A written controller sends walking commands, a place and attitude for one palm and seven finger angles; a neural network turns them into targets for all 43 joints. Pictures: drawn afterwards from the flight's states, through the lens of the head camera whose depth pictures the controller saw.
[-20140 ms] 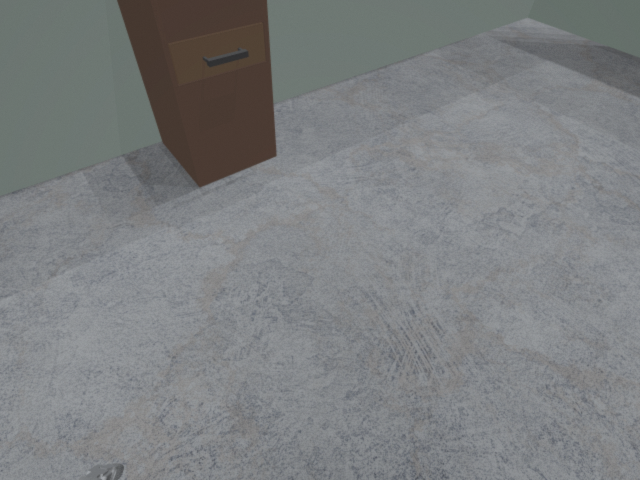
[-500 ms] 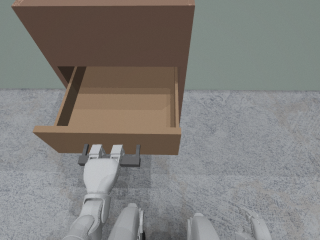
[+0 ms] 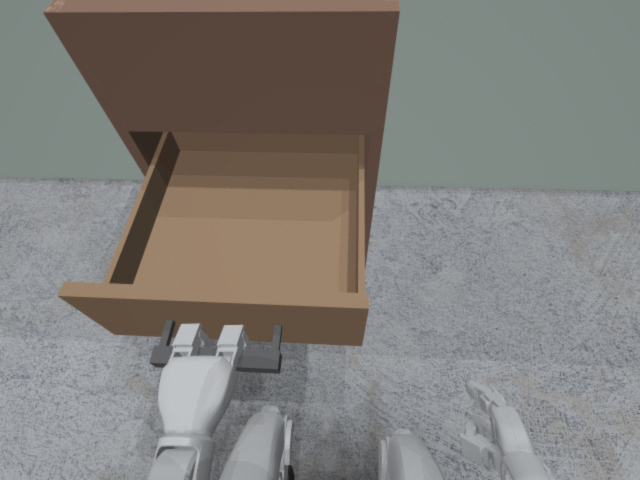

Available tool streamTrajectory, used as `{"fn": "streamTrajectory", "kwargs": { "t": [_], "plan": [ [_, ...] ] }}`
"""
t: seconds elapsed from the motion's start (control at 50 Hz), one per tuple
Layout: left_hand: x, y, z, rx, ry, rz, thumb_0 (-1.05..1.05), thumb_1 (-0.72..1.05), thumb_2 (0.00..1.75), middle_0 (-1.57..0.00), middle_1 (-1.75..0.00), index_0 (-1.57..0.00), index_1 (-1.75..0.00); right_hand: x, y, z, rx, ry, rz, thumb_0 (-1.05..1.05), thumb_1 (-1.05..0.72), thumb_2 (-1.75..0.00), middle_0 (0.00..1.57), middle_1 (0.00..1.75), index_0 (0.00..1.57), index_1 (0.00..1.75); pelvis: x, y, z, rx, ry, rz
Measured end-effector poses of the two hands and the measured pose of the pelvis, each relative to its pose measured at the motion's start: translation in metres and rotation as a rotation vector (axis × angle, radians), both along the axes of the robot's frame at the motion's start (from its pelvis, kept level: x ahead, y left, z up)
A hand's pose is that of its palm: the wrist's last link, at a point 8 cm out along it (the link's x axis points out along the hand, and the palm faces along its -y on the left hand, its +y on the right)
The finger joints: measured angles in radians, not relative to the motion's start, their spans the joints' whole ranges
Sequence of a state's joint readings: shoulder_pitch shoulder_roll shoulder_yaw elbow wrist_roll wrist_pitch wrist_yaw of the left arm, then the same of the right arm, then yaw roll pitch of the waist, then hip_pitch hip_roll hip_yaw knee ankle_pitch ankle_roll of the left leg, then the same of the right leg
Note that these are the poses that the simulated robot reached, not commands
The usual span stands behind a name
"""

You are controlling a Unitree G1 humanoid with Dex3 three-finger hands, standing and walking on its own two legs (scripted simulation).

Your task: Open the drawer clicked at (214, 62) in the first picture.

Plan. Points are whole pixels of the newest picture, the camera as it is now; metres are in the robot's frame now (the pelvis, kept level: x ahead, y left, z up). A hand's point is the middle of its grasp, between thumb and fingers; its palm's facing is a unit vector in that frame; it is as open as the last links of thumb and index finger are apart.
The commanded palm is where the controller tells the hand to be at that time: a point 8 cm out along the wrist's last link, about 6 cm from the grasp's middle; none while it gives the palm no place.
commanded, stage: pull the drawer open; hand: left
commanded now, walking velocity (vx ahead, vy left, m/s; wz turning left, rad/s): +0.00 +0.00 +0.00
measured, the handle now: (220, 344) +0.29 +0.17 -0.05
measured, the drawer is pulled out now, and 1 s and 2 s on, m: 0.29 0.30 0.30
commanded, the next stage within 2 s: open the thumb to release the handle in 0.18 s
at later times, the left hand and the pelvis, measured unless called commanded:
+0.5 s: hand (208, 387) +0.24 +0.18 -0.07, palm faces -0.02 -0.07 -1.00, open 6.7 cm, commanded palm +0.21 +0.17 -0.02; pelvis -0.01 -0.01 -0.01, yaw +0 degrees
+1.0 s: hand (206, 394) +0.23 +0.18 -0.07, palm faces -0.03 -0.08 -1.00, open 13.7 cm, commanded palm +0.21 +0.17 -0.02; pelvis -0.01 +0.00 +0.00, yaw +0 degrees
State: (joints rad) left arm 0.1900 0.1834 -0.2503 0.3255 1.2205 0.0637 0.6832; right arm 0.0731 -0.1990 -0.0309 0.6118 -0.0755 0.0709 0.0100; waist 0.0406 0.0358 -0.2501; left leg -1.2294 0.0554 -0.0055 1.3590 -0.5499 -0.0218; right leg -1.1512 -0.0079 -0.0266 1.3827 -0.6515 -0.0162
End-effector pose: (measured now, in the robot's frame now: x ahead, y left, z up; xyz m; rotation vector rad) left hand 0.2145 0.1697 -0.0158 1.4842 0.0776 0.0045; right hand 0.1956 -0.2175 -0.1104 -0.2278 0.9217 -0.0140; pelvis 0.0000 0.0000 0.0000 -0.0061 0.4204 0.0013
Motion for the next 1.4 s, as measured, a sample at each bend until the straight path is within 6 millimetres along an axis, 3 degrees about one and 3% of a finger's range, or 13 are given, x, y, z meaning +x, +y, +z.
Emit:
{"fn": "streamTrajectory", "kwargs": {
  "t": [0.3,0.44,0.56,0.78,0.9,1.08,1.24,1.4],
  "plan": [
    [-0.006,0.000,0.000,-0.008,0.004,0.001,0.04,0.70,0.77,-0.27,-1.35,-0.37,-1.30,-0.005,-0.004,-0.004,0.010,-0.024,0.001,0.01,-0.91,-0.90,0.20,0.30,0.20,0.29,-0.005,-0.005,-0.006,0.008,-0.002,-0.008],
    [0.002,0.008,-0.004,0.027,-0.033,0.013,0.01,0.65,0.78,-0.32,-1.34,-0.38,-1.31,-0.015,-0.013,-0.016,-0.021,0.028,-0.022,0.01,-0.91,-0.90,0.20,0.30,0.20,0.29,-0.008,-0.006,-0.010,0.006,0.004,0.000],
    [0.004,0.009,-0.002,0.014,-0.010,0.043,0.01,0.41,0.69,-0.34,-1.31,-0.37,-1.29,-0.026,-0.016,-0.015,-0.026,0.055,-0.045,0.01,-0.91,-0.90,0.20,0.30,0.20,0.29,-0.009,-0.006,-0.005,0.009,0.002,-0.003],
    [-0.001,0.010,-0.002,0.013,-0.011,0.017,0.00,-0.23,0.42,-0.30,-1.23,-0.33,-1.23,-0.029,-0.017,-0.011,-0.032,0.039,-0.050,0.01,-0.91,-0.90,0.20,0.30,0.20,0.29,-0.011,-0.003,-0.005,0.003,-0.002,-0.005],
    [-0.002,0.010,-0.002,0.008,-0.020,0.019,0.00,-0.41,0.34,-0.29,-1.21,-0.32,-1.21,-0.025,-0.012,-0.010,-0.031,0.026,-0.043,0.01,-0.91,-0.90,0.20,0.30,0.20,0.29,-0.013,-0.001,-0.006,0.001,-0.005,-0.003],
    [-0.005,0.011,0.000,0.007,-0.012,0.021,0.00,-0.48,0.31,-0.31,-1.21,-0.31,-1.20,-0.022,-0.005,-0.004,-0.027,0.019,-0.036,0.01,-0.91,-0.90,0.20,0.30,0.20,0.29,-0.013,0.000,-0.002,-0.003,-0.012,0.000],
    [0.005,0.014,-0.002,0.013,-0.022,0.010,0.00,-0.49,0.31,-0.32,-1.20,-0.33,-1.22,-0.026,-0.006,-0.005,-0.039,0.032,-0.044,0.01,-0.91,-0.90,0.20,0.30,0.20,0.29,-0.014,0.001,-0.002,-0.009,-0.011,0.004],
    [0.006,0.013,0.010,0.001,-0.018,0.026,0.00,-0.49,0.31,-0.32,-1.20,-0.36,-1.22,-0.034,-0.008,0.002,-0.036,0.053,-0.069,0.01,-0.91,-0.90,0.20,0.30,0.20,0.29,-0.012,0.003,0.007,-0.007,-0.026,-0.001]
  ]
}}
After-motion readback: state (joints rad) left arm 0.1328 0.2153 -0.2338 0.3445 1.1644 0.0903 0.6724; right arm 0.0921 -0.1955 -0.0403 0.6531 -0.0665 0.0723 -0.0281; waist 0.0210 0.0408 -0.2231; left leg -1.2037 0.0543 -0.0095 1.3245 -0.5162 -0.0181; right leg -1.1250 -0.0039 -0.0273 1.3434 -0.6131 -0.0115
